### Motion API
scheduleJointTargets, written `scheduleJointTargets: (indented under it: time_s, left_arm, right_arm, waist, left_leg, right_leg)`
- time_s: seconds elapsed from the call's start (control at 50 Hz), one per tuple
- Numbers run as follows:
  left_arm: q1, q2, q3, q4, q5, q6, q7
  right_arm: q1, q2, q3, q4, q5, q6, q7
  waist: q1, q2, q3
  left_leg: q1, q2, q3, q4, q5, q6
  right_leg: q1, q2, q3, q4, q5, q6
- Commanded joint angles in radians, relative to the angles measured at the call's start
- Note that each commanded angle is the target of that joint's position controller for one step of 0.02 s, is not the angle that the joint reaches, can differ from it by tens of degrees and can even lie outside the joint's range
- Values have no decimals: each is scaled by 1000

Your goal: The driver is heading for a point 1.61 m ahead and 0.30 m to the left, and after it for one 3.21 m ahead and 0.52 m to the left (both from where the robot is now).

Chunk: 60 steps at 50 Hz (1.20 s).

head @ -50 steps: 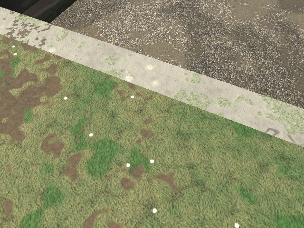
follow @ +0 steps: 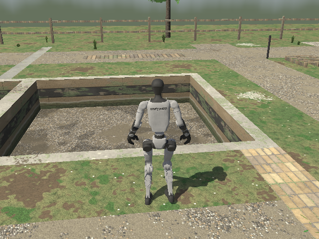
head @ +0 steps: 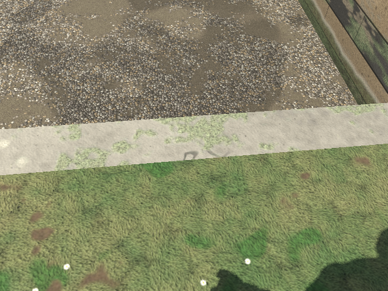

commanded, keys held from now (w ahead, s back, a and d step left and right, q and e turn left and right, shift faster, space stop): no key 0.62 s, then w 0.38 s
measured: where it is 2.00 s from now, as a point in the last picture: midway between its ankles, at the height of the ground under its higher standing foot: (197, 251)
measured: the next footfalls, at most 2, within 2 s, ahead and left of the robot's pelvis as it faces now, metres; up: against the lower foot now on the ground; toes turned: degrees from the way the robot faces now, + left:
right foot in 0.26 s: +0.01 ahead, -0.15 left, +0.00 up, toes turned +1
right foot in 1.38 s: +0.46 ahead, -0.12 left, +0.00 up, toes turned -3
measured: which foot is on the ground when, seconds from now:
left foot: down 0.00-1.00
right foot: up 0.00-0.24, down 0.26-0.88, up 0.90-1.00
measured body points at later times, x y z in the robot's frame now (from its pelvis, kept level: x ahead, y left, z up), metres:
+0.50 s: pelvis +0.00 -0.04 +0.00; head +0.00 -0.05 +0.45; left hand +0.14 +0.21 -0.11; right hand +0.09 -0.31 -0.13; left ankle +0.01 +0.12 -0.74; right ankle -0.03 -0.15 -0.74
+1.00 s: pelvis +0.08 +0.01 +0.00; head +0.09 +0.04 +0.45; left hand +0.17 +0.28 -0.13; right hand +0.10 -0.27 -0.11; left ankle +0.05 +0.10 -0.74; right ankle +0.01 -0.14 -0.67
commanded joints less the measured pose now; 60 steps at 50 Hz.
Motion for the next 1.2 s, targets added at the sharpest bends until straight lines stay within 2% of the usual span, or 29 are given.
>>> scheduleJointTargets:
  time_s: [0.02, 0.04, 0.1, 0.16, 0.2, 0.24, 0.26, 0.28, 0.3, 0.32, 0.34, 0.4, 0.62, 0.66, 0.7, 0.74, 0.76, 0.8, 0.84, 0.86, 0.88, 0.9, 0.92, 0.94, 0.96, 1.02, 1.06, 1.1, 1.2]
  left_arm:
    - [75, 145, 55, -18, 4, -2, 12]
    - [76, 120, 47, -16, 6, 4, 11]
    - [27, 58, 22, -34, -3, -2, 7]
    - [-5, 18, -3, -44, 6, -8, 0]
    - [8, 39, 2, -30, 0, -11, -3]
    - [71, 40, 3, 6, 5, -14, -7]
    - [71, 69, 5, 3, 14, -15, -5]
    - [88, 137, 15, -6, 22, -13, 5]
    - [42, 120, 9, 11, 29, -12, 0]
    - [10, 54, -5, -7, 29, -18, -12]
    - [16, 33, -13, 6, 38, -25, -16]
    - [30, 47, -16, 27, 32, -45, -15]
    - [46, 26, -27, 94, 25, -57, -13]
    - [72, 41, -20, 117, 18, -52, -8]
    - [112, 98, -2, 127, 9, -47, -6]
    - [147, 116, 5, 138, 6, -62, -3]
    - [147, 106, 4, 141, 5, -74, -2]
    - [119, 92, 4, 132, -9, -84, -2]
    - [40, 99, 5, 114, -22, -80, -6]
    - [35, 82, 1, 112, -14, -77, -8]
    - [28, 32, -14, 106, -2, -81, -11]
    - [19, -45, -38, 76, 16, -90, -13]
    - [26, 4, -21, 47, -13, -108, -7]
    - [50, 53, -9, 63, -34, -122, -9]
    - [56, 66, -6, 77, -36, -133, -16]
    - [27, 50, 1, 89, -5, -142, -31]
    - [7, 14, -5, 83, 1, -137, -43]
    - [-51, -10, -13, 57, 0, -132, -45]
    - [-228, -39, -34, -6, -9, -141, -61]
  right_arm:
    - [-83, -114, -17, -88, 14, -13, -5]
    - [-80, -108, -11, -81, 23, -11, -7]
    - [-38, -101, -1, -60, 13, -2, -12]
    - [-28, -133, -5, -48, 15, 10, -10]
    - [0, -157, -8, -34, 22, 19, -6]
    - [1, -140, 3, -19, 37, 19, -3]
    - [44, -124, 11, -4, 35, 8, 1]
    - [64, -98, 24, -8, 4, -9, 10]
    - [77, -49, 35, -6, -1, -18, 11]
    - [19, -86, 33, 1, -10, -17, 8]
    - [-11, -94, 29, 4, -5, -14, 7]
    - [6, -94, 28, 26, 5, 3, -6]
    - [43, -104, 25, 136, 12, 7, -22]
    - [52, -93, 27, 156, 18, 10, -26]
    - [7, -88, 28, 137, 29, -1, -26]
    - [-43, -91, 27, 106, 46, -30, -16]
    - [-42, -98, 24, 102, 53, -45, -7]
    - [-21, -99, 25, 108, 59, -71, 15]
    - [93, -87, 22, 168, 51, -84, 28]
    - [188, -92, 13, 218, 42, -82, 29]
    - [283, -113, 3, 249, 39, -79, 27]
    - [380, -201, -13, 252, 38, -77, 19]
    - [383, -242, -14, 250, 24, -86, 33]
    - [282, -189, 2, 221, 27, -96, 34]
    - [225, -143, 14, 200, 29, -99, 32]
    - [216, -93, 35, 192, 20, -90, 33]
    - [263, -95, 38, 206, 21, -82, 28]
    - [279, -113, 37, 211, 19, -73, 18]
    - [322, -130, 38, 223, 24, -62, -3]
  waist:
    - [35, 158, -64]
    - [26, 165, -54]
    - [-4, 200, -69]
    - [-30, 237, -94]
    - [-41, 242, -97]
    - [0, 212, -89]
    - [-8, 172, -99]
    - [-35, 30, -149]
    - [-75, -123, -154]
    - [-35, -69, -121]
    - [-23, -51, -97]
    - [-25, -52, -31]
    - [-21, 23, -31]
    - [-10, -2, -45]
    - [27, -87, 28]
    - [46, -146, 104]
    - [41, -154, 113]
    - [18, -119, 93]
    - [-54, -77, 31]
    - [-91, -54, -9]
    - [-125, 18, -37]
    - [-147, 275, -77]
    - [-129, 339, -55]
    - [-85, 214, 40]
    - [-66, 179, 86]
    - [-57, 150, 57]
    - [-62, 150, 28]
    - [-69, 126, 36]
    - [-107, 126, 91]
  left_leg:
    - [94, 294, -266, -153, 282, 193]
    - [101, 279, -240, -147, 305, 193]
    - [147, 235, -162, -141, 350, 198]
    - [148, 234, -138, -122, 376, 198]
    - [143, 244, -156, -104, 395, 201]
    - [99, 225, -139, -73, 394, 163]
    - [42, 211, -131, -68, 341, 108]
    - [-26, 155, -65, 5, 225, 40]
    - [18, 86, 17, -33, 21, -21]
    - [58, 82, 23, -28, 28, -56]
    - [60, 77, 29, -26, 55, -63]
    - [56, 83, 22, -28, 94, -60]
    - [84, 92, 20, -49, 137, -77]
    - [59, 48, 74, 5, -29, -73]
    - [-104, 12, 119, 149, -183, -56]
    - [-223, 58, 60, 280, -238, -11]
    - [-280, 86, 33, 323, -275, 13]
    - [-275, 114, 26, 246, -286, 52]
    - [14, 65, 99, 37, -45, 56]
    - [190, 20, 127, 3, 53, 35]
    - [323, 67, 43, -29, 22, 39]
    - [427, 294, -319, -198, -145, 122]
    - [403, 434, -660, -325, -333, 252]
    - [349, 433, -613, -333, -419, 256]
    - [325, 379, -493, -332, -370, 217]
    - [323, 272, -238, -329, 18, 141]
    - [336, 248, -150, -319, 257, 147]
    - [315, 237, -98, -331, 367, 157]
    - [228, 216, -21, -388, 338, 149]
  right_leg:
    - [-119, -56, -8, 311, -22, 64]
    - [-128, -55, -9, 327, 12, 79]
    - [-85, -81, -68, 160, 49, 99]
    - [51, -136, -149, -97, 27, 100]
    - [121, -129, -185, -239, 90, 92]
    - [255, -120, -204, -512, 313, 54]
    - [353, -158, -144, -553, 429, 23]
    - [459, -279, -25, -487, 692, -21]
    - [345, -307, -10, -451, 602, -97]
    - [286, -278, -13, -471, 454, -106]
    - [261, -254, -25, -481, 374, -86]
    - [208, -229, -38, -488, 363, -56]
    - [223, -201, -60, -480, 418, -57]
    - [232, -195, -46, -517, 144, -79]
    - [221, -288, 111, -622, -229, -157]
    - [200, -404, 284, -707, -293, -234]
    - [235, -433, 309, -712, -239, -251]
    - [286, -430, 252, -692, -116, -237]
    - [168, -341, 89, -634, 34, -183]
    - [85, -289, 22, -562, 81, -157]
    - [-7, -228, -56, -409, 128, -117]
    - [-158, -115, -191, -58, 57, -34]
    - [-297, -69, -138, 151, -101, -25]
    - [-371, -150, -82, 250, -31, -43]
    - [-395, -192, -94, 260, 82, -60]
    - [-350, -250, -148, 178, 281, -57]
    - [-341, -245, -189, 140, 339, -32]
    - [-346, -240, -212, 51, 387, -5]
    - [-225, -194, -261, -253, 564, 7]
Velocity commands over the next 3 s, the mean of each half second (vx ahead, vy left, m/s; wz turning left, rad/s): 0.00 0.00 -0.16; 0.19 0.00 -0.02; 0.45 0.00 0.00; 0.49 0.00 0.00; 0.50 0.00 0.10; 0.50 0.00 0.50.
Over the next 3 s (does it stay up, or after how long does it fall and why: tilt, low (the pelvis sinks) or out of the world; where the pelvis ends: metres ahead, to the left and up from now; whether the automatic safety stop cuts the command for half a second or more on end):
stays up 0.95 0.02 -0.03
